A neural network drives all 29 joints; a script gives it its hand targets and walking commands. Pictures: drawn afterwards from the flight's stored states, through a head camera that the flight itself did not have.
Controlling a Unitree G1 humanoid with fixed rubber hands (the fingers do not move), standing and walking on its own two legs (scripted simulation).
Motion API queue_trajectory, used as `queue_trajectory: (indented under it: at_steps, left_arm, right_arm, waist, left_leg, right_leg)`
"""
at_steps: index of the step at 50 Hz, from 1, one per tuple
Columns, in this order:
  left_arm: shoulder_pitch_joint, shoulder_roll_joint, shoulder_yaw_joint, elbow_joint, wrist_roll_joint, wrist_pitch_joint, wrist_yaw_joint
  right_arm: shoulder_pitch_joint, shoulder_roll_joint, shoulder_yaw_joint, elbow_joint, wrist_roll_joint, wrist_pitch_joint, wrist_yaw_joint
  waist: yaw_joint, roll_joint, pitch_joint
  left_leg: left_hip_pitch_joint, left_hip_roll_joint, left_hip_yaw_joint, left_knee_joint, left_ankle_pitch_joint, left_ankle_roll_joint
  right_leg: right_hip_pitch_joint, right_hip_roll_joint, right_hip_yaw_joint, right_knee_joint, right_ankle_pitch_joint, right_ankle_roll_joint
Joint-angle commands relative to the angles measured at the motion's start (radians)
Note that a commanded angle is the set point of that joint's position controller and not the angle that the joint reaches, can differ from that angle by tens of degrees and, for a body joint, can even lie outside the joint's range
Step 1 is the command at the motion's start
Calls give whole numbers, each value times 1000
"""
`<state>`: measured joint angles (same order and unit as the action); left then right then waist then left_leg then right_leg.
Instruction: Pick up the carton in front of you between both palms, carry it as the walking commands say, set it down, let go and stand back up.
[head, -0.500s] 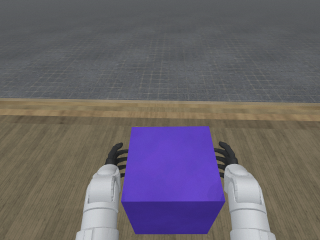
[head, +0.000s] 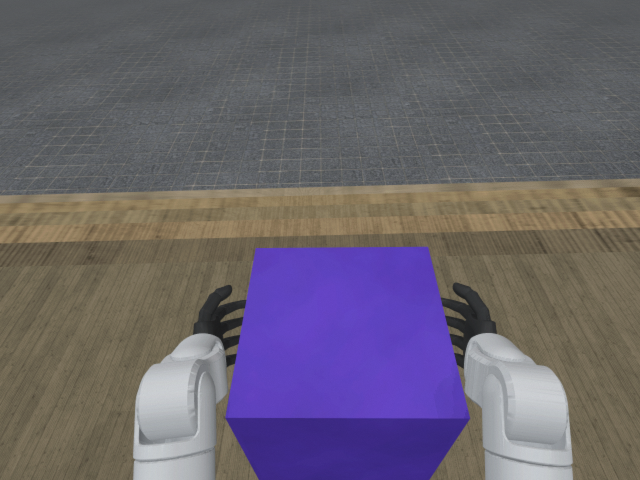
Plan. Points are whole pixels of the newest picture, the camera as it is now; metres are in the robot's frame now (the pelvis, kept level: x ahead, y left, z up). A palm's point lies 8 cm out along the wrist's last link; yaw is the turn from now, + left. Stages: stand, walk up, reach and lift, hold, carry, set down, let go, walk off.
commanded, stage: carry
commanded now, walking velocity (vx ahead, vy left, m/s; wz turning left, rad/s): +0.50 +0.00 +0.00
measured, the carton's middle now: (342, 372) +0.27 +0.00 +0.01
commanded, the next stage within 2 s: none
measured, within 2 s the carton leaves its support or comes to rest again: neither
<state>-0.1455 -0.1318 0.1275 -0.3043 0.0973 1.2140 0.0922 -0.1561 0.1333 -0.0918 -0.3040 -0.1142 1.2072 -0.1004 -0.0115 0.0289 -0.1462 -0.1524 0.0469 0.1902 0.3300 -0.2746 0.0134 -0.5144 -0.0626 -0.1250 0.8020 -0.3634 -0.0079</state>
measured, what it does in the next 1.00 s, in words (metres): walks ahead: right foot, then left foot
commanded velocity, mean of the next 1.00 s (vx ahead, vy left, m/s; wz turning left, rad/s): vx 0.50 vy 0.00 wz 0.00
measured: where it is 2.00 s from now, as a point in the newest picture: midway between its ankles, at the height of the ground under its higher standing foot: (338, 271)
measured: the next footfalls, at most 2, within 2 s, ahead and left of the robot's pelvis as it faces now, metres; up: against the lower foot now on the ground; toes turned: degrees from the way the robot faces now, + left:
right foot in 0.14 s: +0.24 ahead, -0.12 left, +0.00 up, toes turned -10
left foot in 0.60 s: +0.56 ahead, +0.08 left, +0.00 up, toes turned +14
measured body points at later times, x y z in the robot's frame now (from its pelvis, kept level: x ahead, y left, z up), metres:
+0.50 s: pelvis +0.31 -0.04 +0.00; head +0.32 -0.04 +0.45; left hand +0.58 +0.14 +0.08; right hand +0.61 -0.17 +0.08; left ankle +0.43 +0.10 -0.71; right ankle +0.20 -0.11 -0.75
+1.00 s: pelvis +0.65 -0.01 -0.01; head +0.66 -0.01 +0.44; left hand +0.94 +0.14 +0.08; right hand +0.94 -0.17 +0.08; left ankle +0.52 +0.07 -0.75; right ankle +0.79 -0.13 -0.72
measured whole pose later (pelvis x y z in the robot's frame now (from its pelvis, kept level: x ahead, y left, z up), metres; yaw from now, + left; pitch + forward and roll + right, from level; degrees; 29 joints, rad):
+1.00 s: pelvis +0.65 -0.01 -0.01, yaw +0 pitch +4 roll -1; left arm -0.18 -0.13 0.12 -0.37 0.11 1.19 0.10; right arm -0.20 0.14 -0.12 -0.34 -0.10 1.17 -0.09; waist -0.02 0.00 -0.07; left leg -0.01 0.04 0.24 0.34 -0.39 0.00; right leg -0.60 -0.08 -0.16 0.62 -0.10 -0.04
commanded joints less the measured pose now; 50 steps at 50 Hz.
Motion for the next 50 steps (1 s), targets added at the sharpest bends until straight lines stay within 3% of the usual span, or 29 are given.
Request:
queue_trajectory:
  at_steps: [1, 4, 6, 7, 8, 9, 10, 11, 12, 13, 15, 19, 26, 28, 29, 30, 31, 32, 33, 35, 36, 38, 43, 46, 48, 50]
  left_arm:
    - [-532, -881, -728, -112, -409, -1, -248]
    - [-485, -848, -704, -103, -379, 17, -235]
    - [-466, -833, -688, -83, -367, 25, -234]
    - [-458, -826, -679, -67, -363, 28, -235]
    - [-444, -813, -667, -50, -348, 30, -235]
    - [-456, -816, -659, -28, -337, 26, -235]
    - [-472, -845, -669, -41, -349, 26, -235]
    - [-484, -884, -681, -50, -356, 20, -236]
    - [-513, -914, -693, -74, -368, 10, -239]
    - [-539, -942, -710, -95, -384, 1, -243]
    - [-580, -962, -737, -122, -412, -14, -249]
    - [-544, -930, -759, -137, -441, -17, -267]
    - [-452, -866, -728, -101, -405, 1, -274]
    - [-457, -856, -724, -99, -398, 5, -273]
    - [-463, -850, -725, -102, -396, 8, -272]
    - [-472, -838, -724, -101, -392, 9, -271]
    - [-501, -842, -732, -115, -401, 18, -270]
    - [-511, -846, -739, -113, -402, 19, -271]
    - [-519, -873, -747, -97, -397, 10, -272]
    - [-528, -931, -749, -91, -401, -15, -274]
    - [-518, -953, -752, -84, -400, -26, -272]
    - [-481, -975, -752, -76, -386, -45, -264]
    - [-438, -948, -760, -84, -355, -66, -234]
    - [-507, -891, -775, -116, -373, -55, -226]
    - [-582, -835, -779, -123, -393, -41, -223]
    - [-653, -767, -760, -102, -401, -26, -218]
  right_arm:
    - [-508, 887, 696, -108, 428, 10, 253]
    - [-476, 852, 690, -94, 431, 30, 262]
    - [-471, 835, 689, -84, 427, 41, 265]
    - [-471, 821, 688, -78, 426, 46, 267]
    - [-497, 807, 687, -87, 430, 54, 270]
    - [-535, 820, 699, -96, 443, 62, 272]
    - [-534, 841, 700, -80, 444, 59, 276]
    - [-550, 865, 694, -85, 449, 52, 281]
    - [-556, 893, 692, -84, 449, 41, 283]
    - [-545, 910, 692, -89, 441, 30, 282]
    - [-543, 943, 705, -90, 429, 11, 274]
    - [-452, 935, 698, -75, 379, -15, 246]
    - [-406, 886, 688, -79, 369, 7, 246]
    - [-418, 880, 686, -73, 381, 13, 254]
    - [-413, 876, 681, -60, 384, 14, 258]
    - [-411, 872, 677, -52, 384, 14, 263]
    - [-405, 859, 668, -32, 370, 11, 267]
    - [-392, 879, 673, -3, 374, 4, 270]
    - [-413, 905, 682, -28, 396, 0, 273]
    - [-464, 969, 705, -54, 418, -18, 277]
    - [-484, 984, 716, -70, 428, -26, 278]
    - [-483, 991, 730, -87, 445, -36, 284]
    - [-437, 925, 735, -92, 452, -45, 298]
    - [-470, 859, 728, -99, 446, -39, 289]
    - [-518, 801, 717, -91, 436, -31, 274]
    - [-592, 743, 704, -68, 431, -20, 258]
  waist:
    - [-10, 111, -130]
    - [-6, 136, -110]
    - [10, 84, -140]
    - [22, 42, -189]
    - [49, -141, -231]
    - [48, -331, -232]
    - [38, -262, -225]
    - [36, -193, -223]
    - [32, -103, -235]
    - [28, -59, -229]
    - [27, -99, -232]
    - [29, -136, -191]
    - [38, -176, -76]
    - [26, -177, -91]
    - [10, -151, -136]
    - [-11, -111, -194]
    - [-27, 94, -277]
    - [-23, 282, -294]
    - [-17, 190, -273]
    - [-12, 12, -247]
    - [-6, -8, -235]
    - [-4, 39, -224]
    - [-3, 106, -161]
    - [-10, 123, -104]
    - [-41, 134, -69]
    - [-36, 140, -53]
  left_leg:
    - [196, 230, -177, -140, 172, 107]
    - [124, 203, -96, -74, 219, 77]
    - [11, 161, -10, 107, 297, 37]
    - [-88, 129, 34, 271, 306, 9]
    - [-259, 64, 58, 545, 128, -46]
    - [-524, -47, -4, 777, -207, -63]
    - [-598, 14, -129, 901, -234, -27]
    - [-600, 50, -156, 928, -208, -5]
    - [-598, 81, -170, 908, -150, 5]
    - [-567, 102, -178, 842, -86, 4]
    - [-499, 89, -147, 715, -35, -1]
    - [-506, 51, -75, 472, 63, -12]
    - [-388, -2, 47, 188, 232, 16]
    - [-227, -43, 102, 143, 212, 29]
    - [-59, -79, 140, 125, 170, 31]
    - [156, -11, 48, 120, 114, 39]
    - [363, 260, -388, 38, -51, 152]
    - [470, 390, -715, -109, 5, 254]
    - [445, 399, -643, -94, 123, 256]
    - [311, 342, -449, -70, 247, 189]
    - [251, 319, -376, -89, 236, 151]
    - [198, 284, -266, -120, 213, 117]
    - [227, 216, -116, -102, 339, 125]
    - [215, 194, -60, -83, 396, 118]
    - [209, 190, -45, -59, 411, 115]
    - [209, 199, -41, -9, 445, 106]
  right_leg:
    - [-76, 5, -46, -152, 122, 14]
    - [86, 30, -103, -273, 238, 4]
    - [333, 70, -164, -322, 225, -14]
    - [516, 42, -124, -319, 169, -24]
    - [641, -174, 234, -460, -56, -83]
    - [774, -372, 625, -573, -44, -210]
    - [758, -395, 635, -579, 73, -237]
    - [709, -357, 550, -557, 204, -227]
    - [680, -343, 472, -547, 245, -204]
    - [630, -316, 394, -563, 275, -169]
    - [585, -277, 262, -588, 312, -132]
    - [614, -218, 124, -599, 409, -130]
    - [617, -172, -11, -545, 611, -92]
    - [583, -160, -68, -414, 752, -68]
    - [520, -128, -117, -277, 774, -45]
    - [376, -104, -116, -110, 619, -18]
    - [124, -24, -105, 195, 366, 31]
    - [-122, 87, -26, 403, -75, 38]
    - [-189, 27, 76, 526, -105, 9]
    - [-175, -52, 123, 482, -16, -26]
    - [-142, -74, 128, 400, 37, -29]
    - [-89, -63, 84, 278, 76, -22]
    - [-144, -27, -8, -3, 179, -1]
    - [-117, -2, -63, -134, 250, -10]
    - [-92, 16, -80, -183, 293, -30]
    - [-46, 24, -79, -210, 297, -58]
